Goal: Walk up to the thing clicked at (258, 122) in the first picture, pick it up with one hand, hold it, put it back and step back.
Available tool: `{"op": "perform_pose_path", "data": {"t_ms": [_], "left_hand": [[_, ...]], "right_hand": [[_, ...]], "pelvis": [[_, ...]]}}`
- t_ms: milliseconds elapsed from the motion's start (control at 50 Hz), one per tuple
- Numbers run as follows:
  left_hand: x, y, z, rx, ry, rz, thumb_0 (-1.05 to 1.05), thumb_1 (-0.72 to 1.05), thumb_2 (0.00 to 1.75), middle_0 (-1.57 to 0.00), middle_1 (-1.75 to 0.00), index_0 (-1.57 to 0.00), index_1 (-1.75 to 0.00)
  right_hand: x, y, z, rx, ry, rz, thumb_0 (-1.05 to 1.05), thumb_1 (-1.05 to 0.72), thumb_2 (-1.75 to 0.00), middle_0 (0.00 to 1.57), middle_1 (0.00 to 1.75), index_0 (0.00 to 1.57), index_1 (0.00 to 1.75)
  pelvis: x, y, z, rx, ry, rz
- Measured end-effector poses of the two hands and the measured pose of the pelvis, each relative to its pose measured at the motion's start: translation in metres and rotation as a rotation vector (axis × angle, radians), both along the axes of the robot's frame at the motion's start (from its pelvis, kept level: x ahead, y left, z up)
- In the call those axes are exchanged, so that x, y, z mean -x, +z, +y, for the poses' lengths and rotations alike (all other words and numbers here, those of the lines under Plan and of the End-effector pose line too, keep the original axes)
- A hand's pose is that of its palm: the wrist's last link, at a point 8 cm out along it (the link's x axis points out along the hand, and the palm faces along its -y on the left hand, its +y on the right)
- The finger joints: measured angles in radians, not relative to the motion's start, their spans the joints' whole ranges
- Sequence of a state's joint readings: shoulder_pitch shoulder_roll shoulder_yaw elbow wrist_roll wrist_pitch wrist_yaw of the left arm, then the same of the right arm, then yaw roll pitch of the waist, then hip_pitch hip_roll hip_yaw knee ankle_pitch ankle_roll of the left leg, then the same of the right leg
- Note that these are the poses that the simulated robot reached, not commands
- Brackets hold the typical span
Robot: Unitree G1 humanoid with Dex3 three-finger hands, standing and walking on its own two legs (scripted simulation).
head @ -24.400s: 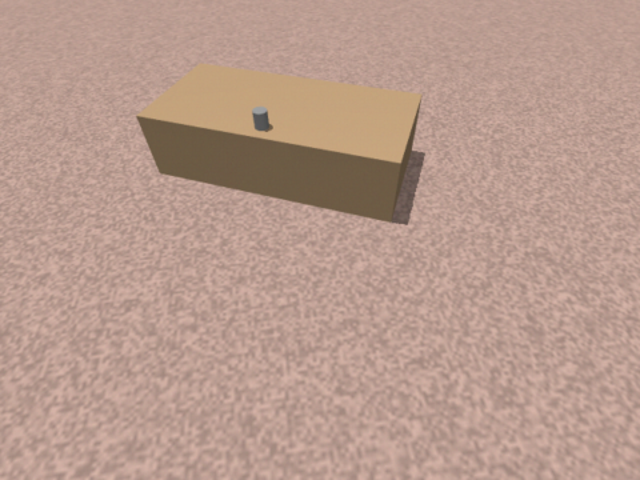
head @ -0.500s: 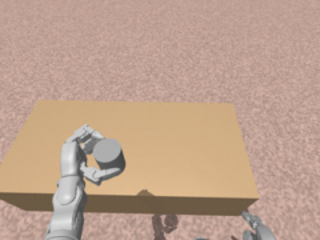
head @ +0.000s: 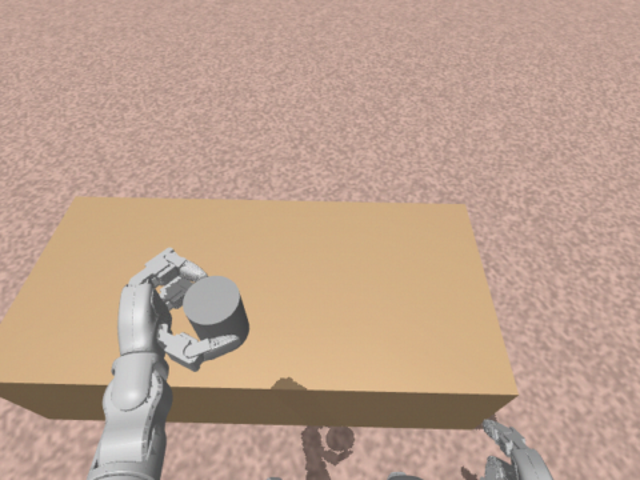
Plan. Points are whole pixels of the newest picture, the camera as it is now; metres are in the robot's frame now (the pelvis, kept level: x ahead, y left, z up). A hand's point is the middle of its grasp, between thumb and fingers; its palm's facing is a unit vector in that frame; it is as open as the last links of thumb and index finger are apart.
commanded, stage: hold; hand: left
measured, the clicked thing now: (218, 315) +0.31 +0.14 +0.05
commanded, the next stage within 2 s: crouch in 0.16 s
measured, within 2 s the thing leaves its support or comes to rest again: neither
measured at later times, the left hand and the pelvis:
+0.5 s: hand (198, 308) +0.33 +0.17 +0.03, palm faces +0.14 -0.99 +0.00, open 10.1 cm; pelvis +0.00 +0.00 -0.01, yaw +0 degrees
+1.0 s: hand (209, 324) +0.38 +0.21 -0.13, palm faces +0.18 -0.98 -0.02, open 10.1 cm; pelvis -0.04 +0.00 -0.14, yaw -1 degrees
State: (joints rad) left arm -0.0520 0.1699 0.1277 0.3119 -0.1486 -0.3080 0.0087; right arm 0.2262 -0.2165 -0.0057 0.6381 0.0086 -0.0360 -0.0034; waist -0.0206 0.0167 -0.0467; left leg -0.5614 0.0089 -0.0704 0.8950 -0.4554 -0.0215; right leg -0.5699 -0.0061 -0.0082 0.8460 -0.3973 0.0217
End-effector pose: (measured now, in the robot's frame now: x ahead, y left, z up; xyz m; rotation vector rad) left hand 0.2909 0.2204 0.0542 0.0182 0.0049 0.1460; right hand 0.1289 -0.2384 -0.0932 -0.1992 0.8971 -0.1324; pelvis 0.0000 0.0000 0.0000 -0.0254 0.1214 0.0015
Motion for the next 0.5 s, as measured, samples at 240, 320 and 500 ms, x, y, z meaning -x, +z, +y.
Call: {"op": "perform_pose_path", "data": {"t_ms": [240,320,500], "left_hand": [[0.000,0.003,-0.003,0.001,-0.013,-0.011,0.00,-0.61,0.87,-0.88,-1.35,-0.88,-1.35],[-0.002,0.005,-0.002,-0.002,-0.011,-0.012,0.00,-0.61,0.87,-0.89,-1.35,-0.88,-1.34],[-0.007,-0.019,0.003,0.019,-0.001,0.016,0.00,-0.61,0.82,-0.92,-1.32,-0.92,-1.32]], "right_hand": [[-0.001,0.000,0.002,0.001,0.002,-0.001,0.01,-0.91,-0.90,0.20,0.30,0.20,0.30],[-0.002,0.002,0.002,-0.001,-0.001,-0.007,0.01,-0.91,-0.90,0.20,0.30,0.20,0.30],[0.003,-0.005,-0.001,0.006,0.007,0.008,0.01,-0.90,-0.90,0.20,0.30,0.20,0.30]], "pelvis": [[-0.001,0.000,0.000,0.003,0.003,-0.002],[-0.001,0.001,0.001,0.002,0.001,-0.004],[0.004,-0.006,0.000,0.003,0.002,0.032]]}}
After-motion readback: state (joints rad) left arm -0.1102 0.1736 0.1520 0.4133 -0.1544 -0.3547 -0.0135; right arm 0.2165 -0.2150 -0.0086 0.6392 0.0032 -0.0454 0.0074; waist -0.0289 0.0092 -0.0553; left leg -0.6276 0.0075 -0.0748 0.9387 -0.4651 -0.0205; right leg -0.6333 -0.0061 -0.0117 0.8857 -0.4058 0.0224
